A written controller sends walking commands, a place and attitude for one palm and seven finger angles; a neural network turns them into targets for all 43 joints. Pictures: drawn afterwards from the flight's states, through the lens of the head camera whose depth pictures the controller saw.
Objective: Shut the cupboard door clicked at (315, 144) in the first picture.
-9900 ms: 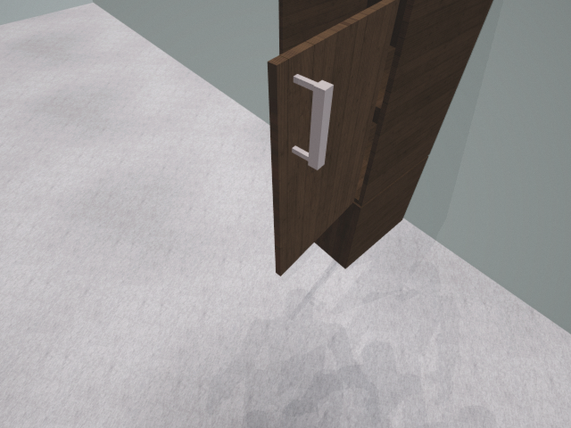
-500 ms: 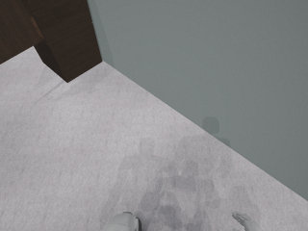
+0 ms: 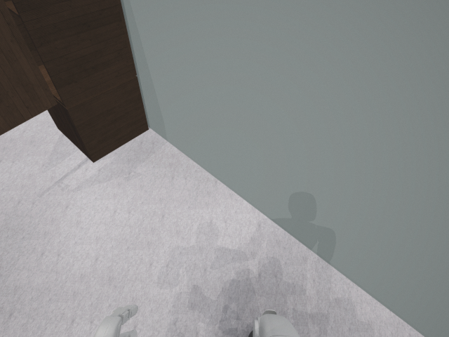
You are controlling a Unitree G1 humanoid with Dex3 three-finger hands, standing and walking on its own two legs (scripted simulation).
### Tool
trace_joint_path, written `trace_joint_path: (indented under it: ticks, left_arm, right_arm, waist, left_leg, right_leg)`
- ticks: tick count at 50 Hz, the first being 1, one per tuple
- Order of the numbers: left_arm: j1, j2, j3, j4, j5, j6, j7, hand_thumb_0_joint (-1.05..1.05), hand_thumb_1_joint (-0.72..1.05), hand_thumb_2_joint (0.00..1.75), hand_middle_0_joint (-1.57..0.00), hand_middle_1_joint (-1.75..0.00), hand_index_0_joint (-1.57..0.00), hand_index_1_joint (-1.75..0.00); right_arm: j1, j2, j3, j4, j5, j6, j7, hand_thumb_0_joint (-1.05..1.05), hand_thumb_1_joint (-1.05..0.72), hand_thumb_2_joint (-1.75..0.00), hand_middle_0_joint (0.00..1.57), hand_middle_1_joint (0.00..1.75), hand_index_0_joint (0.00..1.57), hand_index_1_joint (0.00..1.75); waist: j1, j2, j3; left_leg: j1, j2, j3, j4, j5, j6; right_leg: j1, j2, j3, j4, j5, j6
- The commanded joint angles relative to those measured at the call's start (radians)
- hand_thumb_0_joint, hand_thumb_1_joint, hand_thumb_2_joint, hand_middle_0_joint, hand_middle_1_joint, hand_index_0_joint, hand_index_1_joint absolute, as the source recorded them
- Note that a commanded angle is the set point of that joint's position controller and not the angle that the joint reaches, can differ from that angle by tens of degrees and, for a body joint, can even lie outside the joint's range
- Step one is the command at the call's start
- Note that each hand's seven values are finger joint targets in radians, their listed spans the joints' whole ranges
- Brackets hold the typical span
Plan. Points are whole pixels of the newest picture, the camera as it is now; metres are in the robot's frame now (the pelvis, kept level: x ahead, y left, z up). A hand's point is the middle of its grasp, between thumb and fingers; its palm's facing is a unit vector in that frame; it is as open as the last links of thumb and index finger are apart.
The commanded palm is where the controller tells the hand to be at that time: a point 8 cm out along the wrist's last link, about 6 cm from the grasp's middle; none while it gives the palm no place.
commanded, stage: walk to a spot facing it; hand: left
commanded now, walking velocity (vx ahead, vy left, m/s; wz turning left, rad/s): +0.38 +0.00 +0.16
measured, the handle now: out of the picture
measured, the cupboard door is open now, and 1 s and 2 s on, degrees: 98 98 98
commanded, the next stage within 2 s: turn to face it in 0.94 s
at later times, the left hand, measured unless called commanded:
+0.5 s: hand (133, 333) +0.17 +0.18 -0.18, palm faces +0.22 -0.96 -0.19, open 7.2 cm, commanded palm none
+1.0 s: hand (122, 193) +0.50 +0.27 -0.16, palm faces +0.12 -0.97 -0.20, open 7.3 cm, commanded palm none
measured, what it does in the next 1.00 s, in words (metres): walks ahead: right foot, then left foot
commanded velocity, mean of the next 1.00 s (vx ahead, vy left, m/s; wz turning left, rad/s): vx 0.35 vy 0.00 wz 0.03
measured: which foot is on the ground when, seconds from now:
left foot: down 0.00-0.14, up 0.16-0.54, down 0.56-1.00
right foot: up 0.00-0.10, down 0.12-0.58, up 0.60-1.00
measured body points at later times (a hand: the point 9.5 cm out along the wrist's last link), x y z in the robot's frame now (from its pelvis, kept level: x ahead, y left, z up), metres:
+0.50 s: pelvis +0.23 +0.00 -0.01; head +0.26 +0.02 +0.44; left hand +0.16 +0.23 -0.17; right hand +0.36 -0.22 -0.14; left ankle +0.34 +0.14 -0.71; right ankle +0.14 -0.13 -0.74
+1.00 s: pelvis +0.44 +0.07 +0.00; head +0.47 +0.07 +0.45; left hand +0.49 +0.32 -0.14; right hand +0.42 -0.17 -0.15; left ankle +0.36 +0.14 -0.74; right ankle +0.57 -0.07 -0.69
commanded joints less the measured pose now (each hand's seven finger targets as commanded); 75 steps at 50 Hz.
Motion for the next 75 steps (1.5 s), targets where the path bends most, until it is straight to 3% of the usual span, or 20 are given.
trace_joint_path:
  ticks: [1, 5, 7, 10, 13, 23, 26, 27, 28, 29, 31, 35, 50, 53, 54, 56, 62, 73, 74, 75]
  left_arm:
    - [-0.148, 0.043, 0.003, -0.116, -0.003, -0.046, 0.008, 0.00, 0.90, 0.90, -0.20, -0.30, -0.20, -0.30]
    - [0.258, 0.128, 0.037, 0.004, 0.001, -0.067, 0.026, 0.00, 0.90, 0.90, -0.20, -0.30, -0.20, -0.30]
    - [0.435, 0.236, 0.061, 0.077, -0.008, -0.066, 0.037, 0.00, 0.90, 0.90, -0.20, -0.30, -0.20, -0.30]
    - [0.214, 0.089, 0.029, 0.047, -0.010, -0.070, 0.049, 0.00, 0.90, 0.90, -0.20, -0.30, -0.20, -0.30]
    - [0.191, 0.033, 0.012, 0.054, -0.003, -0.089, 0.047, 0.00, 0.90, 0.90, -0.20, -0.30, -0.20, -0.30]
    - [0.307, 0.116, 0.019, 0.142, 0.004, -0.091, 0.042, 0.00, 0.90, 0.90, -0.20, -0.30, -0.20, -0.30]
    - [0.289, 0.134, 0.021, 0.148, 0.000, -0.084, 0.042, 0.00, 0.90, 0.90, -0.20, -0.30, -0.20, -0.30]
    - [0.298, 0.121, 0.018, 0.138, -0.004, -0.080, 0.038, 0.00, 0.90, 0.90, -0.20, -0.30, -0.20, -0.30]
    - [0.339, 0.066, 0.011, 0.109, -0.014, -0.077, 0.028, 0.00, 0.90, 0.90, -0.20, -0.30, -0.20, -0.30]
    - [0.274, 0.079, 0.006, 0.063, -0.010, -0.081, 0.029, 0.00, 0.90, 0.90, -0.20, -0.30, -0.20, -0.30]
    - [0.176, 0.069, 0.012, 0.054, -0.005, -0.071, 0.034, 0.00, 0.90, 0.90, -0.20, -0.30, -0.20, -0.30]
    - [0.286, 0.018, 0.015, 0.103, 0.012, -0.031, 0.016, 0.00, 0.90, 0.90, -0.20, -0.30, -0.20, -0.30]
    - [0.002, 0.027, 0.014, -0.011, 0.000, -0.022, 0.005, 0.00, 0.90, 0.90, -0.20, -0.30, -0.20, -0.30]
    - [0.124, 0.052, 0.013, 0.024, 0.003, -0.040, 0.012, 0.00, 0.90, 0.90, -0.20, -0.30, -0.20, -0.30]
    - [0.263, 0.091, 0.027, 0.068, 0.006, -0.055, 0.019, 0.00, 0.90, 0.90, -0.20, -0.30, -0.20, -0.30]
    - [0.458, 0.241, 0.054, 0.132, -0.008, -0.069, 0.037, 0.00, 0.90, 0.90, -0.20, -0.30, -0.20, -0.30]
    - [0.140, 0.102, 0.015, 0.040, -0.010, -0.056, 0.059, 0.00, 0.90, 0.90, -0.20, -0.30, -0.20, -0.30]
    - [0.116, 0.170, 0.061, 0.003, -0.002, -0.011, 0.055, 0.00, 0.90, 0.90, -0.20, -0.30, -0.20, -0.30]
    - [0.113, 0.160, 0.058, -0.007, -0.008, -0.002, 0.051, 0.00, 0.90, 0.90, -0.20, -0.30, -0.20, -0.30]
    - [0.108, 0.096, 0.045, -0.046, -0.016, 0.006, 0.045, 0.00, 0.90, 0.90, -0.20, -0.30, -0.20, -0.30]
  right_arm:
    - [0.130, -0.145, -0.026, 0.012, -0.006, -0.014, -0.015, 0.00, -0.90, -0.90, 0.20, 0.30, 0.20, 0.30]
    - [0.062, -0.168, -0.036, 0.004, 0.016, -0.015, -0.013, 0.00, -0.90, -0.90, 0.20, 0.30, 0.20, 0.30]
    - [0.089, -0.125, -0.037, -0.020, 0.030, -0.021, -0.012, 0.00, -0.90, -0.90, 0.20, 0.30, 0.20, 0.30]
    - [-0.071, -0.059, -0.038, -0.042, 0.007, 0.009, 0.010, 0.00, -0.90, -0.90, 0.20, 0.30, 0.20, 0.30]
    - [-0.010, -0.014, -0.032, -0.027, -0.004, 0.045, 0.025, 0.00, -0.90, -0.90, 0.20, 0.30, 0.20, 0.30]
    - [-0.338, -0.044, -0.037, -0.131, -0.002, 0.026, 0.065, 0.00, -0.90, -0.90, 0.20, 0.30, 0.20, 0.30]
    - [-0.201, -0.099, -0.052, -0.091, -0.011, 0.016, 0.054, 0.00, -0.90, -0.90, 0.20, 0.30, 0.20, 0.30]
    - [-0.062, -0.170, -0.067, -0.054, -0.016, 0.014, 0.046, 0.00, -0.90, -0.90, 0.20, 0.30, 0.20, 0.30]
    - [0.064, -0.296, -0.100, -0.034, -0.028, 0.008, 0.032, 0.00, -0.90, -0.90, 0.20, 0.30, 0.20, 0.30]
    - [0.106, -0.331, -0.100, -0.030, -0.012, 0.016, 0.019, 0.00, -0.90, -0.90, 0.20, 0.30, 0.20, 0.30]
    - [-0.057, -0.270, -0.086, -0.064, -0.004, 0.013, 0.008, 0.00, -0.90, -0.90, 0.20, 0.30, 0.20, 0.30]
    - [-0.170, -0.159, -0.048, -0.088, -0.002, -0.011, 0.004, 0.00, -0.90, -0.90, 0.20, 0.30, 0.20, 0.30]
    - [0.016, -0.161, -0.040, -0.004, -0.014, -0.007, 0.001, 0.00, -0.90, -0.90, 0.20, 0.30, 0.20, 0.30]
    - [0.015, -0.167, -0.033, 0.013, -0.008, 0.003, -0.004, 0.00, -0.90, -0.90, 0.20, 0.30, 0.20, 0.30]
    - [-0.009, -0.160, -0.029, 0.011, 0.003, 0.001, -0.003, 0.00, -0.90, -0.90, 0.20, 0.30, 0.20, 0.30]
    - [0.029, -0.109, -0.027, -0.014, 0.029, 0.007, -0.002, 0.00, -0.90, -0.90, 0.20, 0.30, 0.20, 0.30]
    - [-0.062, -0.053, -0.027, -0.011, 0.010, 0.075, 0.011, 0.00, -0.90, -0.90, 0.20, 0.30, 0.20, 0.30]
    - [-0.202, -0.113, -0.049, -0.129, -0.004, 0.085, 0.042, 0.00, -0.90, -0.90, 0.20, 0.30, 0.20, 0.30]
    - [-0.155, -0.172, -0.064, -0.129, -0.006, 0.081, 0.041, 0.00, -0.90, -0.90, 0.20, 0.30, 0.20, 0.30]
    - [-0.097, -0.286, -0.090, -0.138, -0.014, 0.075, 0.037, 0.00, -0.90, -0.90, 0.20, 0.30, 0.20, 0.30]
  waist:
    - [-0.004, 0.134, 0.059]
    - [0.187, 0.053, -0.136]
    - [0.195, -0.145, -0.300]
    - [0.099, -0.007, 0.054]
    - [0.038, -0.087, 0.039]
    - [0.099, -0.094, 0.074]
    - [0.004, -0.060, 0.024]
    - [-0.053, 0.045, -0.075]
    - [-0.085, 0.299, -0.200]
    - [-0.091, 0.293, -0.242]
    - [-0.029, 0.136, -0.067]
    - [0.075, 0.152, 0.003]
    - [0.027, 0.121, 0.066]
    - [0.089, 0.072, 0.001]
    - [0.154, 0.033, -0.073]
    - [0.175, -0.228, -0.279]
    - [0.050, -0.091, -0.062]
    - [0.049, -0.053, -0.052]
    - [0.017, 0.085, -0.080]
    - [-0.010, 0.411, -0.105]
  left_leg:
    - [0.067, 0.310, -0.155, 0.049, 0.858, 0.049]
    - [-0.220, 0.237, -0.113, 0.492, 0.939, -0.024]
    - [-0.600, 0.038, -0.034, 1.092, -0.253, -0.072]
    - [-0.651, 0.187, -0.091, 1.058, -0.045, -0.063]
    - [-0.584, 0.204, -0.050, 0.915, 0.024, -0.092]
    - [-0.549, 0.156, 0.080, 0.421, 0.109, -0.088]
    - [-0.251, 0.082, 0.133, 0.285, 0.118, -0.059]
    - [-0.011, 0.139, 0.048, 0.258, 0.114, -0.028]
    - [0.194, 0.415, -0.356, 0.175, 0.106, 0.078]
    - [0.226, 0.521, -0.528, 0.063, 0.219, 0.148]
    - [-0.048, 0.484, -0.410, 0.010, 0.119, 0.123]
    - [-0.245, 0.366, -0.142, -0.056, 0.134, 0.041]
    - [-0.033, 0.383, 0.051, -0.001, 0.547, 0.045]
    - [-0.060, 0.343, 0.066, 0.196, 0.755, 0.013]
    - [-0.175, 0.294, 0.080, 0.363, 0.705, -0.023]
    - [-0.507, 0.085, 0.083, 0.910, -0.311, -0.107]
    - [-0.488, 0.187, -0.013, 0.910, -0.088, -0.143]
    - [-0.289, 0.126, 0.115, 0.314, 0.092, -0.142]
    - [-0.188, 0.175, 0.024, 0.227, 0.238, -0.114]
    - [-0.111, 0.437, -0.365, 0.131, 0.536, 0.020]
  right_leg:
    - [-0.005, 0.048, -0.039, -0.144, -0.089, -0.051]
    - [0.680, 0.047, 0.009, -0.275, 0.053, -0.126]
    - [0.945, -0.420, 0.539, -0.404, 0.302, -0.318]
    - [0.481, -0.296, 0.248, -0.550, 0.098, -0.204]
    - [0.370, -0.214, 0.047, -0.607, 0.061, -0.159]
    - [0.528, -0.215, -0.048, -0.571, 0.190, -0.150]
    - [0.453, -0.182, -0.120, -0.334, 0.363, -0.117]
    - [0.335, -0.139, -0.148, -0.096, 0.297, -0.086]
    - [0.086, 0.012, -0.190, 0.243, -0.167, -0.031]
    - [-0.016, 0.052, -0.062, 0.456, -0.445, -0.041]
    - [-0.064, -0.031, 0.018, 0.549, -0.328, -0.053]
    - [0.036, -0.056, 0.038, 0.417, -0.165, -0.027]
    - [0.040, 0.011, -0.037, -0.132, -0.065, -0.060]
    - [0.299, 0.078, -0.079, -0.265, -0.048, -0.084]
    - [0.543, 0.057, -0.049, -0.308, 0.104, -0.091]
    - [0.874, -0.397, 0.369, -0.359, 0.749, -0.279]
    - [0.397, -0.255, -0.019, -0.507, 0.456, -0.162]
    - [0.367, -0.250, -0.160, -0.277, 0.121, -0.080]
    - [0.287, -0.199, -0.189, -0.130, 0.013, -0.034]
    - [0.076, -0.045, -0.198, 0.137, -0.502, 0.040]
